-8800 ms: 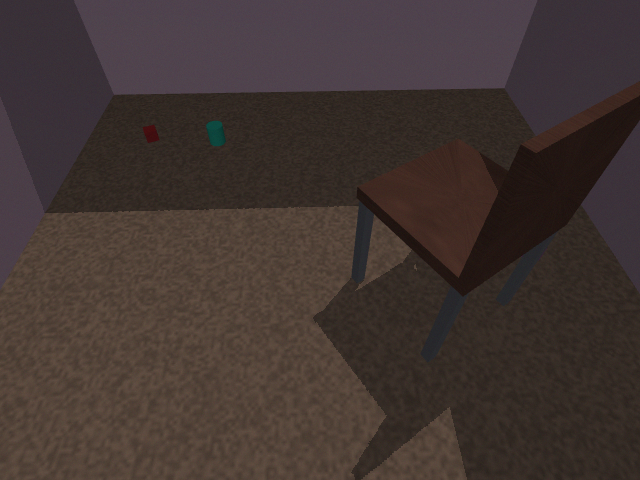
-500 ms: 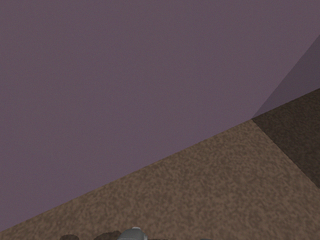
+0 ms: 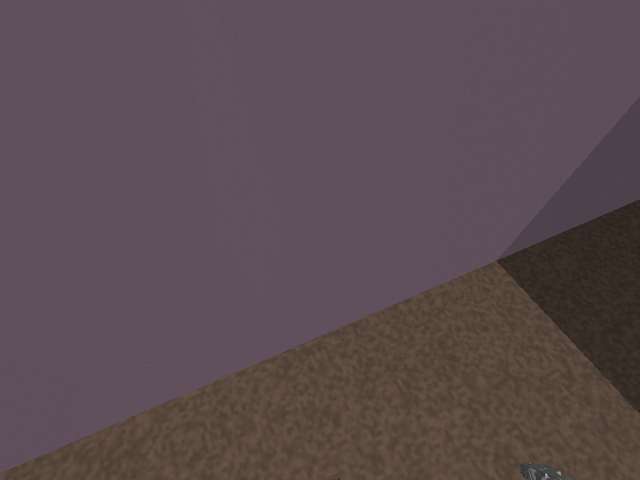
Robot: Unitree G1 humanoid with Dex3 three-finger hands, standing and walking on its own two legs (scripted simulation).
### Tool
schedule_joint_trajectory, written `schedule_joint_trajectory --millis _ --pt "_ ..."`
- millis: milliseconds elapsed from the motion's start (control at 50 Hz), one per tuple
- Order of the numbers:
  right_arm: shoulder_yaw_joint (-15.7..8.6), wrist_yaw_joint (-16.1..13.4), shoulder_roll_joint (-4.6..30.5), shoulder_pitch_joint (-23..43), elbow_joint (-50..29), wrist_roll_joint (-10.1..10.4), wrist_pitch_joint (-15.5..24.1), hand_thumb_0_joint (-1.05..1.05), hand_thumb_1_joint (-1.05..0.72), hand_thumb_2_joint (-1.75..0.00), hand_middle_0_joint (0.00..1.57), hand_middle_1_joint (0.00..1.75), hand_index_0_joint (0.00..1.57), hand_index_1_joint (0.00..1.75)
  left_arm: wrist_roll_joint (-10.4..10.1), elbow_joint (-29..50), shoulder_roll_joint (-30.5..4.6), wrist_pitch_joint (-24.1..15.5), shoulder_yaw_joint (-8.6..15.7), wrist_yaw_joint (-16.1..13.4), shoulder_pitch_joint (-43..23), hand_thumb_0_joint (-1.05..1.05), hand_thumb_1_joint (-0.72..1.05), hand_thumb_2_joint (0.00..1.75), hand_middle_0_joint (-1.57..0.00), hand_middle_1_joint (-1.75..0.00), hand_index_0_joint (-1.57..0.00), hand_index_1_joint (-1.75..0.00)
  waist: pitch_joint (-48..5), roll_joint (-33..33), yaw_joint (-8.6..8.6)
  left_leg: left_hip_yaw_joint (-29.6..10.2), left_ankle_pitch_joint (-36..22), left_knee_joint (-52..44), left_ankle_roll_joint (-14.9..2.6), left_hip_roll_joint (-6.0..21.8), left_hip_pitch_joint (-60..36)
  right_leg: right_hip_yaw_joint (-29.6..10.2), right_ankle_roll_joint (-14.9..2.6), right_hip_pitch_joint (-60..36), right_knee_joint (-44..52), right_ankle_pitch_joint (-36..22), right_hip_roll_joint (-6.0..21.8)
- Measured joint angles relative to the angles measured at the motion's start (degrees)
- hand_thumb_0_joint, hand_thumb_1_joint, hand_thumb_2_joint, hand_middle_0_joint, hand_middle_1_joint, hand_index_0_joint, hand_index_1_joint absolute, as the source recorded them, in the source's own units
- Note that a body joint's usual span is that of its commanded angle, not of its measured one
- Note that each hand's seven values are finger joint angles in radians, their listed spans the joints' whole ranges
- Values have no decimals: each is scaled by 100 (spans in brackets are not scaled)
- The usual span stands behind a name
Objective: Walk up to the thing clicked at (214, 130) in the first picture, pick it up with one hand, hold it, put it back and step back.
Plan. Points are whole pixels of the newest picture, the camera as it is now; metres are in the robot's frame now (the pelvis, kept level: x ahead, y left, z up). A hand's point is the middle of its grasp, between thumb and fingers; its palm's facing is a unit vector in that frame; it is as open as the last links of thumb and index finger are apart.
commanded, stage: walk up
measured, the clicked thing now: out of the picture +0.59 -1.41 -0.72
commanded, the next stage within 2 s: stand in 0.48 s
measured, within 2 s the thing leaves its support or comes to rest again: neither
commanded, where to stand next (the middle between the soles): +0.08 +0.01 m, yaw -1 degrees
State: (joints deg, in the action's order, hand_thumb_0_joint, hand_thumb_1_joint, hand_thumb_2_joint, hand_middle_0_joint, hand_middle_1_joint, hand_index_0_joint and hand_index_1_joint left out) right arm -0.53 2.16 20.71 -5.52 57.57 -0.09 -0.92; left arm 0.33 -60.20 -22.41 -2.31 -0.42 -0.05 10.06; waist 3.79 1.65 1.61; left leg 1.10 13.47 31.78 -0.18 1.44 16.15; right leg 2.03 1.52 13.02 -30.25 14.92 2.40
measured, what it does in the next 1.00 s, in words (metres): stands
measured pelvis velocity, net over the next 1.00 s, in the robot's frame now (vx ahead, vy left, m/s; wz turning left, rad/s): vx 0.03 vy -0.02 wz -0.01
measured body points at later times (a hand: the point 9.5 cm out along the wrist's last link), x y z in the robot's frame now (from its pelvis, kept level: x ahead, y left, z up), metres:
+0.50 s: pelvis +0.01 +0.00 +0.01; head +0.02 -0.01 +0.46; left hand +0.11 +0.30 -0.11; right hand +0.10 -0.31 -0.12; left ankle +0.04 +0.12 -0.73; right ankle +0.02 -0.14 -0.73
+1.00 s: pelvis +0.03 -0.02 +0.02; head +0.04 -0.02 +0.47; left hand +0.11 +0.28 -0.11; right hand +0.12 -0.32 -0.12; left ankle +0.04 +0.12 -0.73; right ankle +0.02 -0.14 -0.73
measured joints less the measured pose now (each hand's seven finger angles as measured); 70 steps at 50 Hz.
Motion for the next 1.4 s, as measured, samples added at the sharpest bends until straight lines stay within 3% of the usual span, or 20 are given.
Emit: schedule_joint_trajectory --millis 620,1400 --pt "-45 -78 -78 49 818 -32 86 1 -90 -89 21 30 20 30 -4 -509 180 123 -9 33 -538 1 90 90 -20 -30 -20 -30 -115 -192 -209 89 -495 -1283 54 -71 -746 -50 16 -579 986 -359 44" --pt "11 -163 -58 89 823 -20 112 1 -90 -89 21 30 20 30 -16 -518 265 153 56 19 -452 1 90 90 -20 -30 -20 -30 -118 -90 -182 14 -420 -1416 251 156 -972 28 -159 -870 1249 -332 -189"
